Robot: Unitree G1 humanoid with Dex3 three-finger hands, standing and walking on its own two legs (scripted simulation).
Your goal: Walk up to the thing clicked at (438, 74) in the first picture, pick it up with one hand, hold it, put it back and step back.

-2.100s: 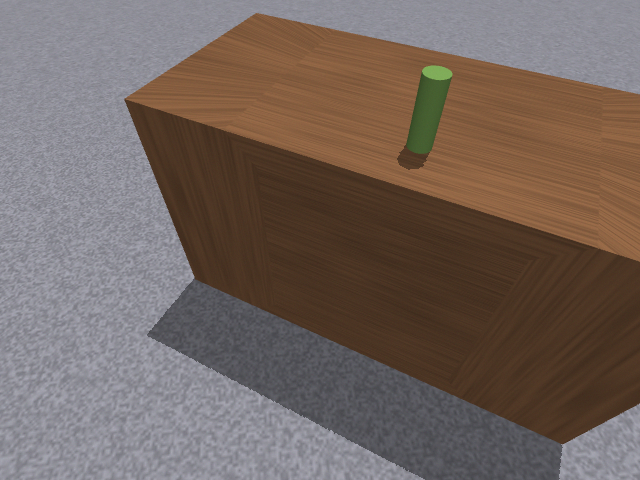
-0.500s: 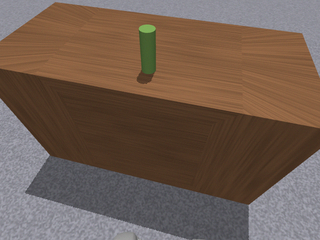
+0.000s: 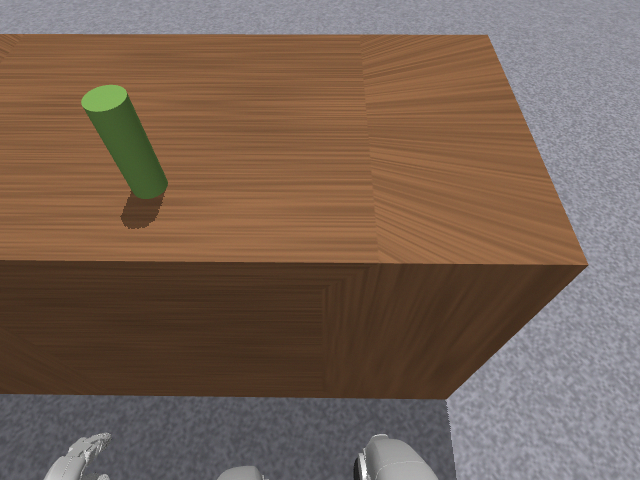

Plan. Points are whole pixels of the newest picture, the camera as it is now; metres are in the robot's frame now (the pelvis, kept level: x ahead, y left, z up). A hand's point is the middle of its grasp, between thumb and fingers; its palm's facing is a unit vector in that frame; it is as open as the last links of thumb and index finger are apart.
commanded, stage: walk up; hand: left
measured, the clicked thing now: (130, 147) +0.54 +0.25 +0.09
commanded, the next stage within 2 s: stand in 1.86 s
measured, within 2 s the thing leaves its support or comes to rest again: neither
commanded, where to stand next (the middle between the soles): +0.08 +0.04 m, yaw -3 degrees
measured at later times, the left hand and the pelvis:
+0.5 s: hand out of the picture +0.12 +0.29 -0.15, palm faces -0.06 -0.91 -0.41, open 7.4 cm; pelvis +0.01 +0.01 +0.00, yaw -3 degrees
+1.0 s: hand out of the picture +0.11 +0.28 -0.12, palm faces -0.07 -0.94 -0.34, open 7.4 cm; pelvis +0.01 +0.03 +0.03, yaw -4 degrees
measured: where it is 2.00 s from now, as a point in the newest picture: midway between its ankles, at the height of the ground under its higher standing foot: outside the picture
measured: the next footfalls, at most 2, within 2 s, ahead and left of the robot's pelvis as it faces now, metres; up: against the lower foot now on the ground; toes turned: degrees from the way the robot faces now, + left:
left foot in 0.28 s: +0.08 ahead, +0.14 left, +0.00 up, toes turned -1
right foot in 0.50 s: +0.06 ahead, -0.10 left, +0.00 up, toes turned -2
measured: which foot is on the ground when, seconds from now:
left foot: up 0.00-0.26, down 0.28-1.00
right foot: down 0.00-0.32, up 0.34-0.48, down 0.50-1.00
